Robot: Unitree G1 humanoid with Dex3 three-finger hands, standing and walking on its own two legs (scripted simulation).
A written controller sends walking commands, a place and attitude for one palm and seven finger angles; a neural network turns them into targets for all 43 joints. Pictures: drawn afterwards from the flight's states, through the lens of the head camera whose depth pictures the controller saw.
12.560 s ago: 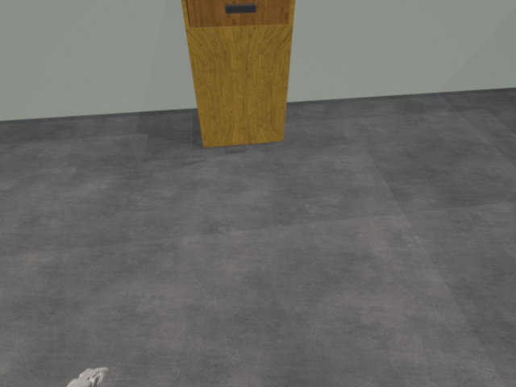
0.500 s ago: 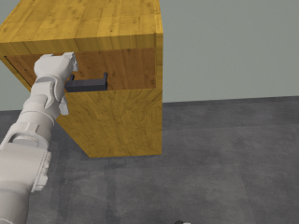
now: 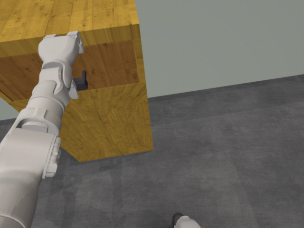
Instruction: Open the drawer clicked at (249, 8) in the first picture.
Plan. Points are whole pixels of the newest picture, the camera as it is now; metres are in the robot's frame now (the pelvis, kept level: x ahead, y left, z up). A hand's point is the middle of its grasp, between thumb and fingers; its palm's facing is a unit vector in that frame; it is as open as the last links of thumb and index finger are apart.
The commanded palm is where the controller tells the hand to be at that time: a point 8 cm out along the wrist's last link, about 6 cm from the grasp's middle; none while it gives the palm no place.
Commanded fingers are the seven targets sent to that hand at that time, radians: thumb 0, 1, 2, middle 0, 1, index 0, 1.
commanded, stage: move the hooked fingers above the handle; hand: left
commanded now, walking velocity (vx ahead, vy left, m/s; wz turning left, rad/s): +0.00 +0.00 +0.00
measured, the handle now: (65, 81) +0.56 +0.23 +0.03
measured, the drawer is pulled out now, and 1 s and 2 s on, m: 0.00 0.00 0.00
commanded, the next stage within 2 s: none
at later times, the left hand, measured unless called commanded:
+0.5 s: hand (56, 74) +0.52 +0.22 +0.10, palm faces +0.11 -0.06 -0.99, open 13.8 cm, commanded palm +0.50 +0.25 +0.15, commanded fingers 0.00 -0.50 0.30 -0.30 -1.20 -0.30 -1.20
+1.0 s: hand (48, 92) +0.49 +0.25 +0.07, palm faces -0.08 +0.02 -1.00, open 13.8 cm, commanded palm +0.49 +0.26 +0.15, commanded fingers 0.00 -0.50 0.30 -0.30 -1.20 -0.30 -1.20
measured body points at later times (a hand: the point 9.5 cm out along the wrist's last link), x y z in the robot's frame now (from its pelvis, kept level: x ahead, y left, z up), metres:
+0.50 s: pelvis +0.01 +0.01 -0.01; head +0.11 +0.01 +0.43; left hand +0.51 +0.22 +0.15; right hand +0.04 -0.29 -0.13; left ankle -0.04 +0.11 -0.73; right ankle +0.07 -0.12 -0.73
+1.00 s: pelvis +0.01 +0.00 -0.01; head +0.11 -0.01 +0.43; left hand +0.48 +0.25 +0.13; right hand +0.04 -0.28 -0.14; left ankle -0.04 +0.11 -0.73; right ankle +0.07 -0.12 -0.73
